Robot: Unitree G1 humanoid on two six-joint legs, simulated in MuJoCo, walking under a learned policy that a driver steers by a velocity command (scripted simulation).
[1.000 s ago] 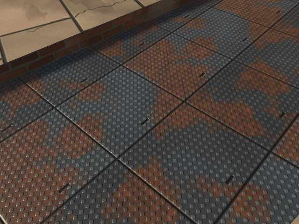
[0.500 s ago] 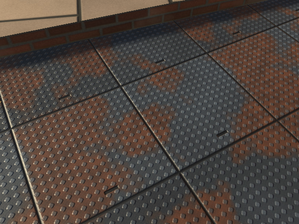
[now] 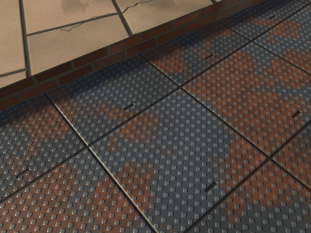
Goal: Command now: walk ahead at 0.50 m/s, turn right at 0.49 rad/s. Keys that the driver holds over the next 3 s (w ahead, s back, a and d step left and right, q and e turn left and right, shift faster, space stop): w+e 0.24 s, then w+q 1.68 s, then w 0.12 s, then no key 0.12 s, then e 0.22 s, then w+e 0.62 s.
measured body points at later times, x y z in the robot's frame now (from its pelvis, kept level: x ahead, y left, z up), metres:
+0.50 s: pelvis +0.29 +0.04 +0.00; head +0.31 +0.04 +0.45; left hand +0.49 +0.27 -0.10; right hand +0.29 -0.24 -0.12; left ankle +0.30 +0.14 -0.75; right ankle +0.31 -0.12 -0.69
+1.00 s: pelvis +0.53 -0.03 +0.00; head +0.55 -0.03 +0.45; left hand +0.56 +0.27 -0.12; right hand +0.72 -0.29 -0.10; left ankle +0.63 +0.14 -0.68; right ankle +0.50 -0.14 -0.75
